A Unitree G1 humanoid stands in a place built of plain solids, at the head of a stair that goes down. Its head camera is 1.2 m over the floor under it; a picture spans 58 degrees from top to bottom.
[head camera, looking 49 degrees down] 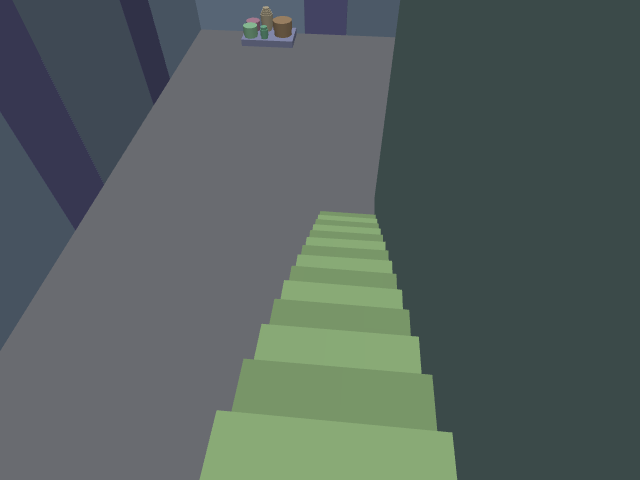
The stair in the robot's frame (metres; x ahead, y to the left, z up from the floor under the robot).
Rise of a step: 0.18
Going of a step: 0.24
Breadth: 0.74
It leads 5 degrees to the right of straight ahead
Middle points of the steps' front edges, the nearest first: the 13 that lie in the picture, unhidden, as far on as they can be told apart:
0.39 -0.08 0.00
0.63 -0.10 -0.18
0.87 -0.13 -0.36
1.11 -0.15 -0.54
1.34 -0.17 -0.72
1.58 -0.19 -0.90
1.82 -0.21 -1.08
2.06 -0.24 -1.26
2.30 -0.26 -1.44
2.53 -0.28 -1.62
2.77 -0.30 -1.80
3.01 -0.32 -1.98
3.25 -0.35 -2.16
